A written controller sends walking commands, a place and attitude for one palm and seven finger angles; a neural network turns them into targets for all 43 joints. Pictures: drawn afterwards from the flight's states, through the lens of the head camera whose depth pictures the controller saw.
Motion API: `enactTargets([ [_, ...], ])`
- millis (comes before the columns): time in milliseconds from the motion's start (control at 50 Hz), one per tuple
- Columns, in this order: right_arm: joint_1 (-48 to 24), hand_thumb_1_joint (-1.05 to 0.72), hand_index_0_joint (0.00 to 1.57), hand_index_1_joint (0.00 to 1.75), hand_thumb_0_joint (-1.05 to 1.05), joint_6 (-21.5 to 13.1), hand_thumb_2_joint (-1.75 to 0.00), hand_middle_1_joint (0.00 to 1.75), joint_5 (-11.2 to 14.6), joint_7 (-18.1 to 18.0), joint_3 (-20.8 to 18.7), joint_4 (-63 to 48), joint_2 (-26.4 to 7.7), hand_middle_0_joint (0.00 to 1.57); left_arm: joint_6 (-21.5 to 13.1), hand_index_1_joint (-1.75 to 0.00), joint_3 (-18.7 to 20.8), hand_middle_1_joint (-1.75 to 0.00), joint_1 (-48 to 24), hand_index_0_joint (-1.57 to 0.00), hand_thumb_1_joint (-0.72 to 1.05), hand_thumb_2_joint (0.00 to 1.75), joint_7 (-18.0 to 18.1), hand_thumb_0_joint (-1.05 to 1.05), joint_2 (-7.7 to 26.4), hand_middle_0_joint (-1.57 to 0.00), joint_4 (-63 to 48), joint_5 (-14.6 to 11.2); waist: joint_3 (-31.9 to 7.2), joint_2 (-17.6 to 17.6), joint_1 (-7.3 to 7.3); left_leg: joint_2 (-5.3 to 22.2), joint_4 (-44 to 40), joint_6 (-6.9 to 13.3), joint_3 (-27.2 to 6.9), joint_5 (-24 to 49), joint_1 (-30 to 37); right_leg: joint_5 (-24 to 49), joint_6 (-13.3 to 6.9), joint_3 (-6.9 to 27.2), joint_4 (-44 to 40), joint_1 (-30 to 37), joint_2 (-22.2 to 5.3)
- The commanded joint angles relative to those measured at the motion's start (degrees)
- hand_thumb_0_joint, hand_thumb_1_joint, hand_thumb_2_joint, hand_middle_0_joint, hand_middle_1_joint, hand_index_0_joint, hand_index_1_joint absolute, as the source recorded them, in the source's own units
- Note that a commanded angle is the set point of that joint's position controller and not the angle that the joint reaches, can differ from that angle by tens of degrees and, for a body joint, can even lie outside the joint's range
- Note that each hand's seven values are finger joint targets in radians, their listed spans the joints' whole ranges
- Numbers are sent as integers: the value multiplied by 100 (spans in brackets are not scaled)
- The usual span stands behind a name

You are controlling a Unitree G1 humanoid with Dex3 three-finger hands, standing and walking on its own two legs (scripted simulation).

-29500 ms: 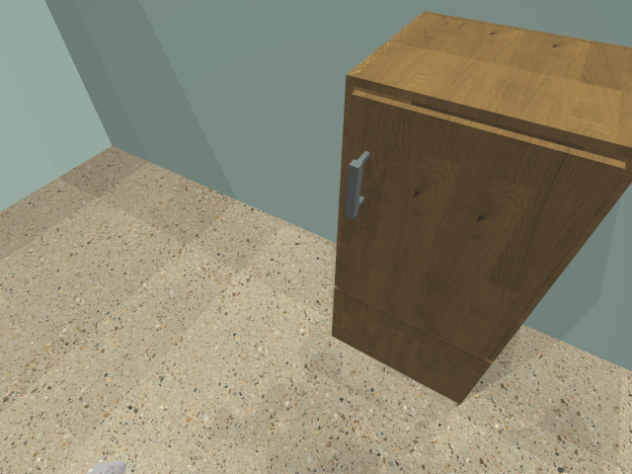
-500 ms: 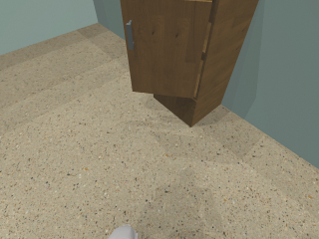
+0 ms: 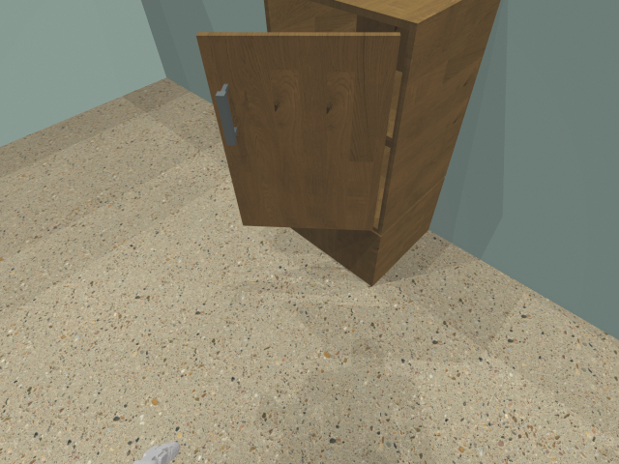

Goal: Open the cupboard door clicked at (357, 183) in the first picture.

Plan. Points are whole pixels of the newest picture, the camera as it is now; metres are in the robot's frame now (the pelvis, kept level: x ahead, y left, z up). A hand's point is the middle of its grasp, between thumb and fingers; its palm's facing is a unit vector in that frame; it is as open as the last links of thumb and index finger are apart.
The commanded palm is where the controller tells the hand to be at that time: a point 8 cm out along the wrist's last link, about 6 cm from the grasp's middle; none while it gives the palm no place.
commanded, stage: take the last steps up to it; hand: left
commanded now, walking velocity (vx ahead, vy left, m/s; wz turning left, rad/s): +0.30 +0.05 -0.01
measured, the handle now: (228, 115) +0.84 +0.24 +0.00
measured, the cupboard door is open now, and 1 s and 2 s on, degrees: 39 39 39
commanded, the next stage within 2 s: come to a stop and stand still in 0.44 s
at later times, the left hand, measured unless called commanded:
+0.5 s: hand (166, 461) +0.16 +0.24 -0.18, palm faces +0.04 -0.99 -0.16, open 7.3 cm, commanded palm none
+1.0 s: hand (200, 334) +0.36 +0.23 -0.17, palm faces -0.01 -0.98 -0.19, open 7.3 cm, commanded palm none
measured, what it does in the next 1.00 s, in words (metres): walks ahead: left foot, then right foot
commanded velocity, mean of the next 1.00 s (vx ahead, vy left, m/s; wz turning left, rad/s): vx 0.01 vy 0.02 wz -0.01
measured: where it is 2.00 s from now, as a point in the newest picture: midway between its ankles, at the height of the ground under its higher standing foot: outside the picture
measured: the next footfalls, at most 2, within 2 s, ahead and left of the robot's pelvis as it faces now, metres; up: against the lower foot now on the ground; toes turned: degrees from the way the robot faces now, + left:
left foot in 0.36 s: +0.31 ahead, +0.17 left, +0.00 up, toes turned +3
right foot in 0.68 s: +0.32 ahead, -0.07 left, +0.00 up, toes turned -6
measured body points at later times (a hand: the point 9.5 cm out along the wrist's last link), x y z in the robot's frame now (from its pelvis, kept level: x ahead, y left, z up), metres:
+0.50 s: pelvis +0.19 +0.06 +0.00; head +0.21 +0.08 +0.45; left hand +0.16 +0.29 -0.16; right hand +0.27 -0.17 -0.13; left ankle +0.25 +0.16 -0.73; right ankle +0.12 -0.05 -0.65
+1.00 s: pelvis +0.26 +0.06 +0.01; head +0.30 +0.07 +0.45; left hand +0.36 +0.28 -0.15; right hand +0.27 -0.19 -0.14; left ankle +0.26 +0.16 -0.72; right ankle +0.28 -0.07 -0.73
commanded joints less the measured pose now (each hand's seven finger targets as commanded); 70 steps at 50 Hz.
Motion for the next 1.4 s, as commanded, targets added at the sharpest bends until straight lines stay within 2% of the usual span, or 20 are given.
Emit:
enactTargets([
  [0,-872,-90,20,30,0,-234,-90,30,-13,29,-91,-726,-457,20,-33,-30,128,-30,1298,-20,90,90,177,0,777,-20,134,-81,364,-787,400,484,2065,-86,-749,527,-2790,-514,-871,2761,-2706,1597,-1990],
  [80,-531,-90,20,30,0,-147,-90,30,13,88,-27,-535,-85,20,-197,-30,58,-30,1163,-20,90,90,137,0,614,-20,253,-89,-51,-842,133,447,1039,-283,-323,1173,-1999,1923,-623,1120,-2494,1530,-1348],
  [220,-1209,-90,20,30,0,-227,-90,30,32,180,16,-859,-31,20,-152,-30,84,-30,1437,-20,90,90,121,0,848,-20,629,-66,87,-958,297,153,-644,-165,-11,1443,-1518,2083,-547,860,-2198,1745,-1291],
  [280,-771,-90,20,30,0,-286,-90,30,1,118,-12,-683,-209,20,-82,-30,84,-30,1343,-20,90,90,125,0,812,-20,691,-92,148,-760,-26,-104,-1449,-36,221,1818,-76,1995,-297,634,-1506,990,-1030],
  [300,-146,-90,20,30,0,-318,-90,30,-25,55,-60,-493,-445,20,-57,-30,54,-30,1313,-20,90,90,118,0,701,-20,662,-98,-72,-219,-322,23,-1645,87,5,1762,937,1980,-190,472,-564,452,-827],
  [340,1181,-90,20,30,0,-301,-90,30,-74,-122,-248,-272,-1408,20,-32,-30,-53,-30,1389,-20,90,90,89,0,306,-20,315,-135,-1062,1451,-668,2266,-2526,1157,-2949,1963,2376,-1790,204,41,2576,-1248,294],
  [380,418,-90,20,30,0,-261,-90,30,-29,-144,-168,-467,-1119,20,16,-30,-69,-30,898,-20,90,90,129,0,284,-20,192,-81,-432,971,-396,2188,-2916,1259,-2836,689,901,-1402,90,650,3706,-1689,-121],
  [500,-294,-90,20,30,0,-363,-90,30,-29,-189,16,-581,-566,20,203,-30,-76,-30,1208,-20,90,90,28,0,5,-20,366,-49,-279,505,132,1427,-3146,870,-1068,1686,-333,-466,240,453,1877,-447,-285],
  [620,-561,-90,20,30,0,-208,-90,30,31,-245,102,-486,-435,20,262,-30,-125,-30,1227,-20,90,90,157,0,204,-20,464,-84,-243,136,334,968,-2216,461,-665,2364,-616,809,377,541,-872,1121,-75],
  [660,-362,-90,20,30,0,-127,-90,30,94,-193,123,-436,-252,20,239,-30,-117,-30,945,-20,90,90,191,0,715,-20,388,-82,-148,-302,113,339,-1958,-5,-399,1418,-451,1751,63,1364,-1413,852,-698],
  [800,81,-90,20,30,0,115,-90,30,92,-225,-7,-300,-415,20,324,-30,6,-30,620,-20,90,90,305,0,1023,-20,205,-121,-610,-743,35,204,-1092,-167,-198,2407,34,4427,-332,1358,-798,1125,-1098],
  [860,-116,-90,20,30,0,215,-90,30,104,-226,-39,-471,-302,20,362,-30,71,-30,590,-20,90,90,343,0,1098,-20,155,-102,-539,-1192,158,-73,-275,-272,-195,166,-597,5339,-796,1698,-1061,1442,-1575],
  [900,-184,-90,20,30,0,247,-90,30,119,-240,-55,-536,-254,20,389,-30,120,-30,380,-20,90,90,373,0,1102,-20,90,-66,-529,-1155,123,-51,-228,-275,-353,-204,-729,5356,-948,1669,-1059,1520,-1646],
  [960,95,-90,20,30,0,224,-90,30,87,-220,-47,-447,-257,20,432,-30,116,-30,105,-20,90,90,324,0,1035,-20,4,-118,-556,-795,-85,59,-1686,-234,-321,1576,239,3610,-425,1283,-720,839,-1171],
  [1000,-96,-90,20,30,0,148,-90,30,-15,-223,-97,-652,-828,20,529,-30,35,-30,213,-20,90,90,280,0,525,-20,-150,-167,-377,1094,37,1565,-2506,634,-1891,3307,-63,-110,319,443,257,206,-8],
  [1020,-273,-90,20,30,0,143,-90,30,-34,-247,-112,-694,-845,20,618,-30,40,-30,115,-20,90,90,304,0,541,-20,-140,-128,-124,1342,-36,1731,-2872,970,-2073,2897,-422,-1450,316,625,1256,78,239],
  [1080,-626,-90,20,30,0,66,-90,30,-57,-328,-14,-803,-699,20,616,-30,39,-30,273,-20,90,90,239,0,450,-20,-16,-91,48,784,143,1486,-2617,1047,-1674,2985,-297,-1377,223,975,1861,-243,162],
  [1200,-421,-90,20,30,0,-25,-90,30,65,-290,-37,-553,-756,20,454,-30,-90,-30,593,-20,90,90,234,0,426,-20,186,-137,-646,508,87,1107,-2091,706,-1176,3980,789,-146,311,658,-798,725,145],
  [1260,-471,-90,20,30,0,13,-90,30,141,-201,3,-554,-474,20,345,-30,-133,-30,550,-20,90,90,271,0,777,-20,277,-113,-198,-279,-87,379,-2059,40,-748,1751,402,826,10,1491,-1712,574,-570],
  [1380,-484,-90,20,30,0,-4,-90,30,97,-177,39,-277,-426,20,236,-30,-227,-30,721,-20,90,90,294,0,587,-20,504,-121,-137,-614,-77,390,-2068,36,-645,2201,783,1211,100,1361,-1749,514,-361],
])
